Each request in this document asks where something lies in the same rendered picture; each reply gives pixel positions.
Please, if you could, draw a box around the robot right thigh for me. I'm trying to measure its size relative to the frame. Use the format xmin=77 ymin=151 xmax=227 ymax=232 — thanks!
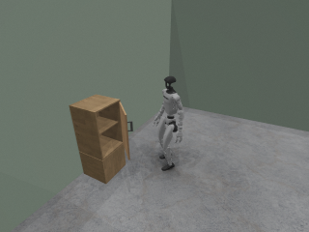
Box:
xmin=157 ymin=117 xmax=166 ymax=143

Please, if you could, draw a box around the cupboard door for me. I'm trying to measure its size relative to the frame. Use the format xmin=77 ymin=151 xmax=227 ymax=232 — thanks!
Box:
xmin=119 ymin=102 xmax=130 ymax=160

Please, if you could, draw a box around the handle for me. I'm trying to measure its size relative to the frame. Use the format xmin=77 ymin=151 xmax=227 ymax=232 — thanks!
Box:
xmin=128 ymin=121 xmax=133 ymax=131

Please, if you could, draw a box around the right robot hand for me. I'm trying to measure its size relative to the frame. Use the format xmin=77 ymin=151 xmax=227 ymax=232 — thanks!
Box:
xmin=153 ymin=116 xmax=161 ymax=126

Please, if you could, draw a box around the left robot upper arm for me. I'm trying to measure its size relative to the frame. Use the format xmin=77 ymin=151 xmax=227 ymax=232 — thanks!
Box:
xmin=172 ymin=94 xmax=184 ymax=115

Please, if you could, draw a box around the robot left forearm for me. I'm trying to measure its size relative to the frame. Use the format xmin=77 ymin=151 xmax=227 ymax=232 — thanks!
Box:
xmin=177 ymin=110 xmax=184 ymax=131

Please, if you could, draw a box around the robot left foot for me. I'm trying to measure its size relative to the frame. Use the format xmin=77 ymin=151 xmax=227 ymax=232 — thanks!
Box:
xmin=161 ymin=162 xmax=175 ymax=171

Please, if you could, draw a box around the left robot hand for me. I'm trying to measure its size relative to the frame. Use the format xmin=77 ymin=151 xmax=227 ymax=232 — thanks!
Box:
xmin=175 ymin=130 xmax=183 ymax=143

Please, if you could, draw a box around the robot right forearm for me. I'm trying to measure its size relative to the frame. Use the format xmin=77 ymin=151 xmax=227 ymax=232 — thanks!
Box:
xmin=157 ymin=104 xmax=165 ymax=117

